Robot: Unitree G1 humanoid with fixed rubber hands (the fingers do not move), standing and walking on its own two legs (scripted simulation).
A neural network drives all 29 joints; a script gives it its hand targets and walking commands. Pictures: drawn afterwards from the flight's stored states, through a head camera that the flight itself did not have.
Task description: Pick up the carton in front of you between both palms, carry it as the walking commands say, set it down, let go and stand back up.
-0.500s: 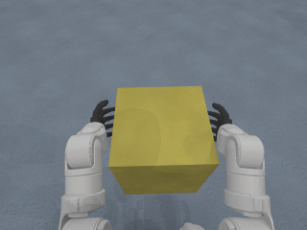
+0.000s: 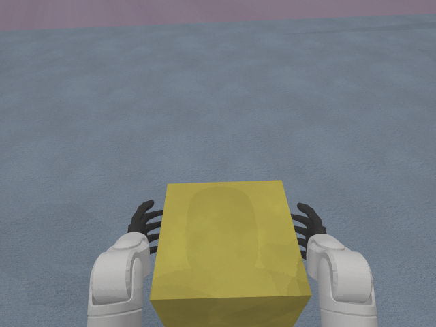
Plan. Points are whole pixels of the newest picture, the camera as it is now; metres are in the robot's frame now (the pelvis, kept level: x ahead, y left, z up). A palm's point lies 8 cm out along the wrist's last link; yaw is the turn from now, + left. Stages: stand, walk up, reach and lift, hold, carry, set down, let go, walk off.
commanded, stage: carry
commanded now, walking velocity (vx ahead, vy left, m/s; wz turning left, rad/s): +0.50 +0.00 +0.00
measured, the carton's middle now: (227, 265) +0.25 +0.00 -0.01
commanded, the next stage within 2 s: none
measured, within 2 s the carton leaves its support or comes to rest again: neither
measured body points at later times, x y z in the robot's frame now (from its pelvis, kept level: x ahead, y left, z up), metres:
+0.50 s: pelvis +0.23 +0.03 -0.01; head +0.25 +0.05 +0.44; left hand +0.53 +0.17 +0.06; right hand +0.50 -0.13 +0.06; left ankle +0.31 +0.12 -0.75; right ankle +0.22 -0.10 -0.75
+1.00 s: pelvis +0.30 +0.01 -0.02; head +0.27 +0.01 +0.43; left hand +0.58 +0.14 +0.07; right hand +0.56 -0.16 +0.06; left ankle +0.31 +0.12 -0.75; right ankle +0.22 -0.10 -0.75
